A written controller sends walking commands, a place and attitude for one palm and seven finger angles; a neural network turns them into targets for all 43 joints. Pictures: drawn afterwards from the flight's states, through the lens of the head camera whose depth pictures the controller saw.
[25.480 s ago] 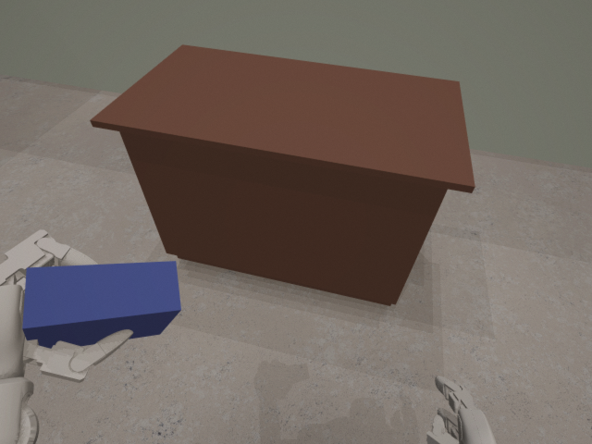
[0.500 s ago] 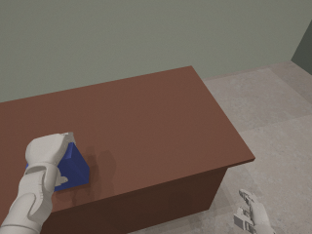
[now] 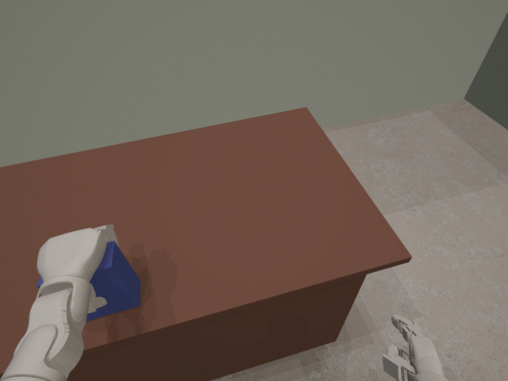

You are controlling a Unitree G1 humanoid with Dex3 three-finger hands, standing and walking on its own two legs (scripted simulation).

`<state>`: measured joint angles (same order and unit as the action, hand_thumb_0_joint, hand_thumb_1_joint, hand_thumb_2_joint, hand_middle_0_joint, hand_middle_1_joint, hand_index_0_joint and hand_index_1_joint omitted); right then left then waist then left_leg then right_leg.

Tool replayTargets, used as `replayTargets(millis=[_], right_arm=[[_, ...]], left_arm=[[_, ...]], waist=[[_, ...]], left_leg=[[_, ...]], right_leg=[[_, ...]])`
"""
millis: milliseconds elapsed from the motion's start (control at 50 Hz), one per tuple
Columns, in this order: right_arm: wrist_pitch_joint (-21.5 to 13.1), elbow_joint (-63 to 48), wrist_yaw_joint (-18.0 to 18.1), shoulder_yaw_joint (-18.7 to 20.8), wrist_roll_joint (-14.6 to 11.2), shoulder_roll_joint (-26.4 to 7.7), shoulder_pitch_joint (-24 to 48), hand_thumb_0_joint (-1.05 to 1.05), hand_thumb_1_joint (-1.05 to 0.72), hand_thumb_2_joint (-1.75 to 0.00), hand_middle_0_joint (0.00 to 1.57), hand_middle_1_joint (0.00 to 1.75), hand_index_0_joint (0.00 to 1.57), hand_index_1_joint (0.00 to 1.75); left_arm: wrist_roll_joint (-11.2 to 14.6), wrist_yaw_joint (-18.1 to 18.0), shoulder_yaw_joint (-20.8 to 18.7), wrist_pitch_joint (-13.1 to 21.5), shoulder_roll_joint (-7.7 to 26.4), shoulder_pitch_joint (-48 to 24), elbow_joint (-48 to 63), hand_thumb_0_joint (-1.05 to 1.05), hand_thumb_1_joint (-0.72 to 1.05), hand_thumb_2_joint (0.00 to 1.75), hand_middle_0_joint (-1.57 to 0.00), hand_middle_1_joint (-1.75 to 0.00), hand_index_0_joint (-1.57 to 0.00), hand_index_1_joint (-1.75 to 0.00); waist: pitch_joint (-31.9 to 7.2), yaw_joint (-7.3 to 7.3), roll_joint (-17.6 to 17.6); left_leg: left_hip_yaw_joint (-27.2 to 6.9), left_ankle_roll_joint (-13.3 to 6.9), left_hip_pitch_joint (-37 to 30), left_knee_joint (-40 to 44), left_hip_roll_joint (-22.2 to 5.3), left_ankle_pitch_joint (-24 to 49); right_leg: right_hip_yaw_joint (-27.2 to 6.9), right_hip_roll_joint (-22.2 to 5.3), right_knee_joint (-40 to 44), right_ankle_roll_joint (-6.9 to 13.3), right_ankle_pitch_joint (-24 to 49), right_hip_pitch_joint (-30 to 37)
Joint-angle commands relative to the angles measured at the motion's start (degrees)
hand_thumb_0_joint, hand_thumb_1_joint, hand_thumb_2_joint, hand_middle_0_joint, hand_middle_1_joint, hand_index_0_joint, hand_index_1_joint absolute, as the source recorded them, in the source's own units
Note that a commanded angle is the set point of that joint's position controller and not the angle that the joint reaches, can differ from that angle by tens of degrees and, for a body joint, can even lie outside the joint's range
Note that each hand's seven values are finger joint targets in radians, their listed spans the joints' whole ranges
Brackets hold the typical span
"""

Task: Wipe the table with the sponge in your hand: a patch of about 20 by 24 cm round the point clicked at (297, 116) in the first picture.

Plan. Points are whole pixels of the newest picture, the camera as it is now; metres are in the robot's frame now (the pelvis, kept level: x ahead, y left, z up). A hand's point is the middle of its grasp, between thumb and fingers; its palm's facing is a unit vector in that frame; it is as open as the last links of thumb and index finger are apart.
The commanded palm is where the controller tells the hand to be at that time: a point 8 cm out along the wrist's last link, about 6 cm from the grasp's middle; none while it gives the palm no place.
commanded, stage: lower the sponge onto the table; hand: left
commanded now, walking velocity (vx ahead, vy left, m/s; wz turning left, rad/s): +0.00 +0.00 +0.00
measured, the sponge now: (100, 289) +0.23 +0.31 -0.01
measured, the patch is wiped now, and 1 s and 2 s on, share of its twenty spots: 0.00 0.10 0.25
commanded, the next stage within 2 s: wipe forward along the first lane in 0.20 s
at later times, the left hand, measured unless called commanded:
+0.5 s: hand (94, 262) +0.26 +0.32 +0.03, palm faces -0.09 -0.04 -1.00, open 9.6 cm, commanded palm +0.25 +0.31 +0.08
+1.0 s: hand (97, 238) +0.31 +0.34 +0.03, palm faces -0.11 -0.02 -0.99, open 9.7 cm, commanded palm +0.30 +0.33 +0.06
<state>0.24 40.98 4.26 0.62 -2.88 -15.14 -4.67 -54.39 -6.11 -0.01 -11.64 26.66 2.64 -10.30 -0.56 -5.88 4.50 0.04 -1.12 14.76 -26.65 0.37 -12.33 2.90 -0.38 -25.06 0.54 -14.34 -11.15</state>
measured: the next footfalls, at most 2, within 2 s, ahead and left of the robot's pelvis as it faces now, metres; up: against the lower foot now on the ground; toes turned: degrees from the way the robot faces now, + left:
none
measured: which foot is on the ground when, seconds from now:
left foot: down 0.00-1.00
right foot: down 0.00-1.00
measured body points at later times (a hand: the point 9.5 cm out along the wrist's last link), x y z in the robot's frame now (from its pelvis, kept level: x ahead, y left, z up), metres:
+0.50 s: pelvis -0.01 +0.00 +0.00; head +0.01 -0.03 +0.45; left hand +0.26 +0.32 +0.09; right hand +0.20 -0.23 -0.11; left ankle +0.02 +0.11 -0.74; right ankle -0.01 -0.12 -0.74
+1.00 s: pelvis -0.01 +0.00 -0.01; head +0.02 -0.02 +0.44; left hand +0.31 +0.34 +0.08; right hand +0.13 -0.27 -0.13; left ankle +0.02 +0.11 -0.74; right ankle -0.01 -0.12 -0.74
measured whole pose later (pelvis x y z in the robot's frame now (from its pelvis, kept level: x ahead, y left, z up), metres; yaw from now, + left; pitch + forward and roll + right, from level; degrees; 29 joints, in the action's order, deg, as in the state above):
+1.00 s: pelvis -0.01 +0.00 -0.01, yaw +0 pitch +7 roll -1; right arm 3.6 41.8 4.1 1.8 -4.5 -16.9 -10.7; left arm -56.4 -7.8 -2.5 -7.4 30.5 -16.5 -34.4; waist -4.6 -2.8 4.1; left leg -0.3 -1.0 26.6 -33.7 -0.4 -13.9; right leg 3.0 0.3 -31.5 0.7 -15.7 -22.8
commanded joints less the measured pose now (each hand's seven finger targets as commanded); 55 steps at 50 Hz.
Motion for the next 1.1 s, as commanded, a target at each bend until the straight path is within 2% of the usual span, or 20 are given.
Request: replayTargets(millis=[0,60,100,160,200,220,260,300,320,400,480,500,580,700,760,800,820,880,1000,1080], right_arm=[[-3.02,-8.82,0.58,2.32,0.36,-6.35,9.36,0.0,-0.9,-0.9,0.2,0.3,0.2,0.3],[-2.56,-8.61,0.42,2.23,0.27,-6.57,8.73,0.0,-0.9,-0.9,0.2,0.3,0.2,0.3],[-2.27,-8.43,0.58,2.15,0.14,-6.87,9.27,0.0,-0.9,-0.9,0.2,0.3,0.2,0.3],[-2.08,-8.77,0.61,1.93,0.05,-6.41,8.94,0.0,-0.9,-0.9,0.2,0.3,0.2,0.3],[-1.85,-8.27,0.76,1.95,-0.01,-6.92,8.92,0.0,-0.9,-0.9,0.2,0.3,0.2,0.3],[-1.84,-9.01,0.73,1.88,0.0,-6.47,8.4,0.0,-0.9,-0.9,0.2,0.3,0.2,0.3],[-1.88,-8.94,0.51,2.01,0.01,-6.39,8.15,0.0,-0.9,-0.9,0.2,0.3,0.2,0.3],[-1.55,-8.17,0.55,2.03,-0.11,-6.97,8.07,0.0,-0.9,-0.9,0.2,0.3,0.2,0.3],[-1.49,-8.66,0.75,1.98,-0.11,-6.77,7.36,0.0,-0.9,-0.9,0.2,0.3,0.2,0.3],[-1.4,-7.41,0.95,2.16,-0.35,-7.24,6.7,0.0,-0.9,-0.9,0.2,0.3,0.2,0.3],[-0.9,-7.36,1.14,2.21,-0.6,-7.19,5.5,0.0,-0.9,-0.9,0.2,0.3,0.2,0.3],[-0.86,-6.69,1.25,2.38,-0.7,-7.74,5.03,0.0,-0.9,-0.9,0.2,0.3,0.2,0.3],[-0.37,-7.38,0.98,2.4,-0.82,-7.59,4.13,0.0,-0.9,-0.9,0.2,0.3,0.2,0.3],[0.11,-6.95,0.84,2.99,-0.91,-8.45,1.69,0.0,-0.9,-0.9,0.2,0.3,0.2,0.3],[0.34,-7.09,0.73,3.08,-1.04,-8.52,0.41,0.0,-0.9,-0.9,0.2,0.3,0.2,0.3],[0.62,-6.43,0.81,3.26,-1.15,-9.21,0.16,0.0,-0.9,-0.9,0.2,0.3,0.2,0.3],[0.65,-6.95,0.76,3.42,-1.02,-8.77,-0.66,0.0,-0.9,-0.9,0.2,0.3,0.2,0.3],[1.09,-6.85,0.42,3.51,-1.24,-9.08,-1.09,0.0,-0.9,-0.9,0.2,0.3,0.2,0.3],[1.44,-6.02,0.52,3.62,-1.44,-9.58,-3.09,0.0,-0.9,-0.9,0.2,0.3,0.2,0.3],[1.66,-6.43,0.44,3.78,-1.4,-9.45,-4.43,0.0,-0.9,-0.9,0.2,0.3,0.2,0.3]], left_arm=[[-0.98,-3.88,-8.12,0.6,14.36,-13.78,12.46,0.0,0.1,1.3,-1.2,-1.6,-1.2,-1.6],[-0.78,-3.6,-7.08,-0.35,13.32,-11.59,8.92,0.0,0.1,1.3,-1.2,-1.6,-1.2,-1.6],[-0.36,-3.66,-9.08,-0.63,15.28,-12.16,8.87,0.0,0.1,1.3,-1.2,-1.6,-1.2,-1.6],[-0.85,-3.12,-5.62,-1.22,12.48,-13.19,6.86,0.0,0.1,1.3,-1.2,-1.6,-1.2,-1.6],[-0.91,-3.22,-8.03,-1.08,15.05,-14.45,6.31,0.0,0.1,1.3,-1.2,-1.6,-1.2,-1.6],[-0.84,-2.8,-4.67,-0.96,11.78,-14.16,6.58,0.0,0.1,1.3,-1.2,-1.6,-1.2,-1.6],[-1.22,-2.66,-4.16,-0.9,10.88,-12.83,4.53,0.0,0.1,1.3,-1.2,-1.6,-1.2,-1.6],[-1.14,-2.86,-6.67,-0.72,13.56,-15.04,3.77,0.0,0.1,1.3,-1.2,-1.6,-1.2,-1.6],[-1.15,-2.66,-4.01,-0.64,11.41,-16.74,3.61,0.0,0.1,1.3,-1.2,-1.6,-1.2,-1.6],[-1.91,-3.14,-5.44,-0.22,13.44,-21.07,0.24,0.0,0.1,1.3,-1.2,-1.6,-1.2,-1.6],[-1.99,-2.51,-2.65,-0.28,11.3,-22.94,-5.04,0.0,0.1,1.3,-1.2,-1.6,-1.2,-1.6],[-1.93,-2.68,-5.3,0.02,14.03,-24.4,-5.82,0.0,0.1,1.3,-1.2,-1.6,-1.2,-1.6],[-2.25,-2.01,-2.74,0.48,11.95,-24.54,-8.73,0.0,0.1,1.3,-1.2,-1.6,-1.2,-1.6],[-2.21,-2.42,-6.0,2.16,15.19,-26.32,-12.38,0.0,0.1,1.3,-1.2,-1.6,-1.2,-1.6],[-2.31,-2.47,-4.52,2.54,14.03,-26.13,-15.65,0.0,0.1,1.3,-1.2,-1.6,-1.2,-1.6],[-2.53,-2.93,-7.95,3.08,18.07,-27.91,-16.55,0.0,0.1,1.3,-1.2,-1.6,-1.2,-1.6],[-2.67,-2.92,-5.18,3.33,15.31,-27.87,-16.67,0.0,0.1,1.3,-1.2,-1.6,-1.2,-1.6],[-2.93,-3.06,-5.9,3.13,16.15,-26.77,-19.95,0.0,0.1,1.3,-1.2,-1.6,-1.2,-1.6],[-3.97,-3.25,-6.55,4.44,18.69,-33.84,-24.61,0.0,0.1,1.3,-1.2,-1.6,-1.2,-1.6],[-3.99,-3.55,-4.34,5.13,16.96,-36.12,-26.69,0.0,0.1,1.3,-1.2,-1.6,-1.2,-1.6]], waist=[[-13.32,0.09,0.69],[-12.14,0.27,-2.63],[-11.82,0.04,-1.86],[-10.97,0.51,-1.92],[-11.01,0.37,-1.88],[-11.0,0.76,-0.84],[-11.14,0.5,-2.8],[-10.68,0.72,-2.89],[-11.14,1.32,-3.19],[-11.09,1.76,-3.15],[-10.87,2.48,-5.85],[-11.21,2.47,-5.56],[-12.09,2.61,-4.97],[-13.53,2.76,-5.44],[-12.53,3.33,-7.25],[-13.51,3.09,-6.73],[-13.65,3.48,-5.77],[-13.05,3.44,-7.87],[-13.27,4.49,-5.91],[-14.26,5.38,-6.94]], left_leg=[[-3.74,-1.06,-8.54,1.81,1.07,12.9],[-3.34,-1.12,-6.6,1.73,1.16,11.87],[-3.42,-1.07,-6.14,2.14,1.31,10.69],[-3.01,-1.18,-5.59,2.02,1.34,9.72],[-3.38,-1.12,-5.48,2.08,1.49,8.9],[-3.05,-1.27,-5.16,1.97,1.43,8.68],[-3.3,-1.24,-5.14,1.72,1.26,8.87],[-3.53,-1.1,-4.5,1.89,1.33,7.94],[-2.95,-1.41,-4.06,1.64,1.41,7.15],[-3.15,-1.23,-3.86,1.28,1.37,6.22],[-2.34,-1.49,-1.72,0.55,1.56,4.8],[-2.44,-1.5,-1.73,0.38,1.58,4.84],[-2.03,-1.53,-0.43,-0.52,1.69,5.25],[-2.1,-1.64,1.35,-1.71,1.5,5.68],[-1.5,-1.83,3.47,-2.52,1.51,4.77],[-1.53,-1.8,4.16,-2.91,1.51,5.11],[-1.11,-2.03,4.1,-3.38,1.65,5.42],[-1.11,-1.87,5.96,-3.65,1.49,4.46],[-1.52,-1.92,7.33,-4.39,1.07,1.67],[-1.27,-2.01,7.99,-5.44,0.83,0.95]], right_leg=[[-4.07,1.85,3.09,3.63,11.18,-0.33],[-3.51,1.61,3.12,3.29,11.46,-0.35],[-4.31,1.72,3.12,3.43,10.57,-0.04],[-3.29,1.51,3.37,3.13,9.28,-1.26],[-4.29,1.88,3.48,3.45,8.25,-1.36],[-2.57,1.76,3.26,3.25,7.99,-1.5],[-2.94,1.77,3.11,3.21,7.84,-2.34],[-3.67,2.04,3.12,3.43,7.18,-2.59],[-2.41,1.92,3.02,3.1,6.75,-2.73],[-3.34,2.12,2.72,3.35,5.72,-4.66],[-2.79,1.7,2.7,2.74,5.33,-5.55],[-3.52,1.98,2.52,3.04,5.54,-5.41],[-2.9,1.61,1.85,2.75,6.67,-5.81],[-3.05,1.84,0.47,2.88,7.91,-6.26],[-2.81,1.57,0.35,2.46,8.09,-7.15],[-3.64,1.74,-0.25,2.67,8.52,-6.98],[-2.83,1.6,-0.43,2.52,9.17,-6.97],[-3.18,1.45,-0.54,2.3,8.44,-7.88],[-2.85,1.82,-1.38,2.6,3.57,-11.84],[-2.52,1.78,-1.77,2.26,3.22,-13.15]])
